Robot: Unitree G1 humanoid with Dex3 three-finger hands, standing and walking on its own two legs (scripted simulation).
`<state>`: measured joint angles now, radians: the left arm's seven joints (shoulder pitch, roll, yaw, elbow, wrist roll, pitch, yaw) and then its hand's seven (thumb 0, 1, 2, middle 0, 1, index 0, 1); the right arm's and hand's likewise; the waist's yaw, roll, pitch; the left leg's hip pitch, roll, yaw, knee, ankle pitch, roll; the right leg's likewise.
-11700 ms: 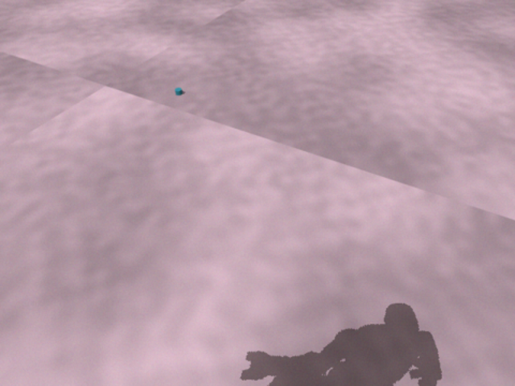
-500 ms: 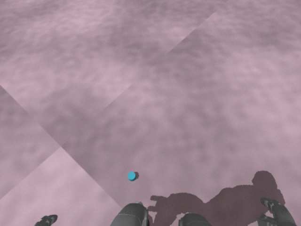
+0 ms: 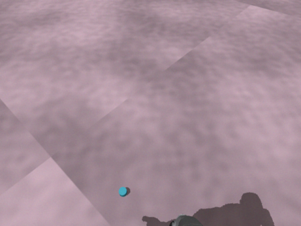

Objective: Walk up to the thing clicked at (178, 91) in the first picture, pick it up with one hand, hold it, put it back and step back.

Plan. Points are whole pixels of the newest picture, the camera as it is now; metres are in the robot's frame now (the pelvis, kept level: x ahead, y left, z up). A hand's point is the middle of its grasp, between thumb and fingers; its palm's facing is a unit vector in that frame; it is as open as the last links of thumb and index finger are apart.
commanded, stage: walk up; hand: left
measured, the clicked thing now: (123, 191) +0.41 +0.19 -0.74
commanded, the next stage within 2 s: none
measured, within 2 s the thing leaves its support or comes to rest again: neither
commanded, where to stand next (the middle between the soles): +0.04 +0.02 m, yaw -2 degrees
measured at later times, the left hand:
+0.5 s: hand out of the picture +0.05 +0.33 -0.16, palm faces +0.04 -0.91 -0.41, open 7.4 cm
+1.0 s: hand out of the picture +0.00 +0.29 -0.11, palm faces -0.02 -0.85 -0.53, open 7.4 cm
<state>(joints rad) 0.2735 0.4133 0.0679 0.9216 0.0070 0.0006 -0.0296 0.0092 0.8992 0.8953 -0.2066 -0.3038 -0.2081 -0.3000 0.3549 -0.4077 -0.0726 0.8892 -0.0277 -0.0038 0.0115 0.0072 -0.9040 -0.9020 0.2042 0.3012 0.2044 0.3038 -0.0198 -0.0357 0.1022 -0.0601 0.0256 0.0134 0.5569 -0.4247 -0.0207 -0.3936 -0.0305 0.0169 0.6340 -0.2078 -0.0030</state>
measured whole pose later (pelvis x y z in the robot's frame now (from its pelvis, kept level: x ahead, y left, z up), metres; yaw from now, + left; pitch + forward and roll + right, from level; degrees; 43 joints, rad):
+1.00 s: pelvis -0.02 +0.00 +0.00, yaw -1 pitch -4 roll +0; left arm 0.38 0.40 0.04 0.87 0.00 -0.06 0.05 0.01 0.89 0.89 -0.21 -0.30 -0.21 -0.30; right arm 0.27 -0.46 -0.10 0.80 -0.03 0.06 0.05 0.01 -0.91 -0.90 0.20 0.30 0.20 0.30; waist 0.02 0.11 0.13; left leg -0.57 -0.04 -0.16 1.05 -0.33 -0.01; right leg -0.19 -0.02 -0.01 0.60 -0.35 0.01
